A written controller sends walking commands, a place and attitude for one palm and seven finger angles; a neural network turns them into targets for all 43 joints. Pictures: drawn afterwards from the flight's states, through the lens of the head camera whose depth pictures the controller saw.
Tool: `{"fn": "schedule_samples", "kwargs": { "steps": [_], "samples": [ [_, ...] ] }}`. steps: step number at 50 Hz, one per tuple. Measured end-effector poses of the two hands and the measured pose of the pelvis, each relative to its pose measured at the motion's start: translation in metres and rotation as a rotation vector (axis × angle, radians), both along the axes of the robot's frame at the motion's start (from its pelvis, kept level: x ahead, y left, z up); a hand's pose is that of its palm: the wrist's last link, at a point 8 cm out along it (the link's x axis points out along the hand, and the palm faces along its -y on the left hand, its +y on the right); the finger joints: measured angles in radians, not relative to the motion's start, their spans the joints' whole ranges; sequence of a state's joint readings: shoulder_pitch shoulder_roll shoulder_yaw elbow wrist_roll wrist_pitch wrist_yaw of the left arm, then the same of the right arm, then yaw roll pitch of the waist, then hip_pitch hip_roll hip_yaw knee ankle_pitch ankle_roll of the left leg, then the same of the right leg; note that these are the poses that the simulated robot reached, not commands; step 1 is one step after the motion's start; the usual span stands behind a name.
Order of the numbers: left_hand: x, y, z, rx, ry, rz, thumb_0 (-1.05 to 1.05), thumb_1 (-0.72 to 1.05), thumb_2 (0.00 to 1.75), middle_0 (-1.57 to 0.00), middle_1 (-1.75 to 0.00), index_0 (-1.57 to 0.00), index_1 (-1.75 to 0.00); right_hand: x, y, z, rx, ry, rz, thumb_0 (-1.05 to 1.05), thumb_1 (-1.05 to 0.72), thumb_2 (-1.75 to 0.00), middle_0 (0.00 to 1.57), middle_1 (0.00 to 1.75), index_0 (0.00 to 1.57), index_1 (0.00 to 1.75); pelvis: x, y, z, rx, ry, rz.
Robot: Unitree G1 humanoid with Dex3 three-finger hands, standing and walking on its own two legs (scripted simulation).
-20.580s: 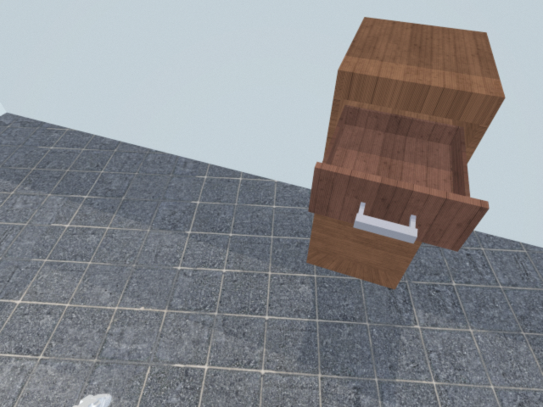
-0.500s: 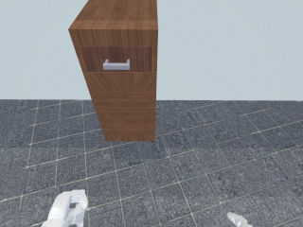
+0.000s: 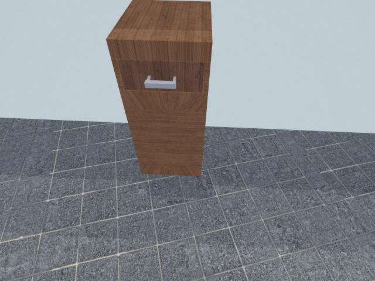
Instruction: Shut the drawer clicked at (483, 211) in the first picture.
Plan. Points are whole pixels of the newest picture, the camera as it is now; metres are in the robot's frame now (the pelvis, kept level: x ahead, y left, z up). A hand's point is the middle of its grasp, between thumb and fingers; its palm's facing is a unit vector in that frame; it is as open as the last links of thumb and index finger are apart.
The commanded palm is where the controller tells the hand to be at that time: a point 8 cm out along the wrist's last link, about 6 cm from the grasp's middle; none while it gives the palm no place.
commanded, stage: let the arm hang, fingers relaxed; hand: left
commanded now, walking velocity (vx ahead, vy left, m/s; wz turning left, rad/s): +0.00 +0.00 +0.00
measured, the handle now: (161, 81) +0.83 +0.16 -0.04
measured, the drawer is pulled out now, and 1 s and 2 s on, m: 0.00 0.00 0.00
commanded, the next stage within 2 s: look to check the result in 0.42 s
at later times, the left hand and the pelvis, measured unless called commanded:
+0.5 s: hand out of the picture +0.00 +0.17 -0.18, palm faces +0.02 -0.98 -0.18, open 7.4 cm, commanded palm none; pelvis +0.01 +0.00 +0.00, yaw +0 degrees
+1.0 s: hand out of the picture +0.04 +0.17 -0.17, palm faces +0.01 -0.98 -0.21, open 7.4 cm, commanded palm none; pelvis +0.02 -0.01 +0.00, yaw -1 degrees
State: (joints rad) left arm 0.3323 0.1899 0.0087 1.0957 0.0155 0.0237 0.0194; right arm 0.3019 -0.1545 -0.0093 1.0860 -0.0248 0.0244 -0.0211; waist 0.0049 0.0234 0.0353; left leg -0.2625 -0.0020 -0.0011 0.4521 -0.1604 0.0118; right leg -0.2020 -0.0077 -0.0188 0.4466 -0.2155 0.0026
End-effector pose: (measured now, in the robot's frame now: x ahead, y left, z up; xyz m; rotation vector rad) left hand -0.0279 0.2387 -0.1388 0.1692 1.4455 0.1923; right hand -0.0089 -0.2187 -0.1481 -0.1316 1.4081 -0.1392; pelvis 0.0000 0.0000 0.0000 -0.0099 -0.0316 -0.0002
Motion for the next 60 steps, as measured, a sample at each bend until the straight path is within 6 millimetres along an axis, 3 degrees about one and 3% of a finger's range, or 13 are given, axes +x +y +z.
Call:
{"fn": "schedule_samples", "kwargs": {
  "steps": [9,27,48,60],
  "samples": [
    [0.005,-0.015,-0.006,-0.040,-0.012,-0.001,0.00,0.90,0.90,-0.23,-0.33,-0.23,-0.34,-0.003,0.005,0.000,-0.001,0.001,-0.019,0.00,-0.91,-0.90,0.20,0.29,0.20,0.30,0.000,0.002,0.000,0.004,-0.002,-0.004],
    [0.028,-0.022,-0.006,-0.042,-0.024,-0.014,0.00,0.90,0.90,-0.20,-0.30,-0.20,-0.30,-0.005,0.006,0.000,0.008,0.038,-0.044,0.00,-0.91,-0.90,0.20,0.29,0.20,0.30,0.010,-0.003,0.001,0.007,0.011,-0.008],
    [0.061,-0.022,-0.002,-0.022,-0.066,-0.030,0.00,0.90,0.90,-0.20,-0.30,-0.20,-0.30,0.034,-0.012,0.002,-0.015,-0.019,-0.020,0.00,-0.91,-0.90,0.20,0.29,0.20,0.30,0.023,-0.010,0.003,0.007,0.001,-0.010],
    [0.063,-0.025,-0.003,-0.033,-0.056,-0.030,0.00,0.90,0.90,-0.20,-0.30,-0.20,-0.30,0.039,-0.015,0.004,-0.022,-0.013,-0.016,0.00,-0.91,-0.90,0.20,0.29,0.20,0.30,0.028,-0.011,0.004,0.006,0.002,-0.011]
  ]
}}
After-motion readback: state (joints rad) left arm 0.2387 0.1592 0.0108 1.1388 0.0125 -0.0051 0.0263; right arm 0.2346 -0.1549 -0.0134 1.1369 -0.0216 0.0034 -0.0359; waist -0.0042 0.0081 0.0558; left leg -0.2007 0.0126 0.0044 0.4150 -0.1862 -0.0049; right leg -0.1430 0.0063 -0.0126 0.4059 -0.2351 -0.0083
